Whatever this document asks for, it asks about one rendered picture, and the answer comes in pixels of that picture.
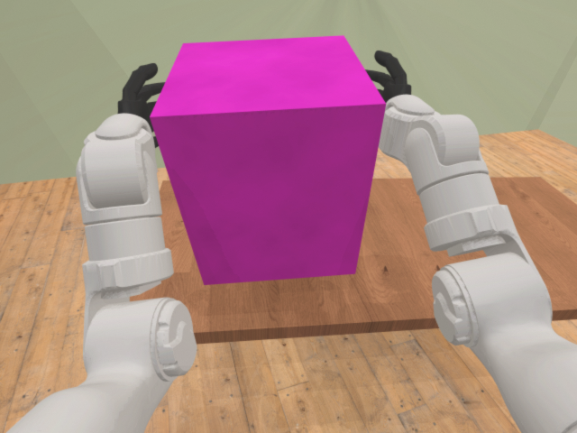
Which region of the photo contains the table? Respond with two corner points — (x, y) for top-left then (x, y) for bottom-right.
(130, 177), (577, 344)

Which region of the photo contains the right robot hand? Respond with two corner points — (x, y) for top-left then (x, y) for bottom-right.
(366, 51), (411, 103)

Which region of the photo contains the robot left forearm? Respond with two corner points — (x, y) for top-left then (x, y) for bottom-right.
(76, 114), (174, 371)

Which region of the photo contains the left robot hand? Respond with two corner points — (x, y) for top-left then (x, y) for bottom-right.
(118, 63), (165, 148)

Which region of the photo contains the right robot upper arm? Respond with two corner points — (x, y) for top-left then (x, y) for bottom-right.
(432, 253), (577, 433)

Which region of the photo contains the robot right forearm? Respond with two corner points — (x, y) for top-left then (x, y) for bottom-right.
(379, 95), (553, 323)

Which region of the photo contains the left robot upper arm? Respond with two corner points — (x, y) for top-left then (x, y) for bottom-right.
(6, 298), (197, 433)

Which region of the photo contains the carton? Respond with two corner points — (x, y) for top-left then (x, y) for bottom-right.
(150, 35), (386, 285)

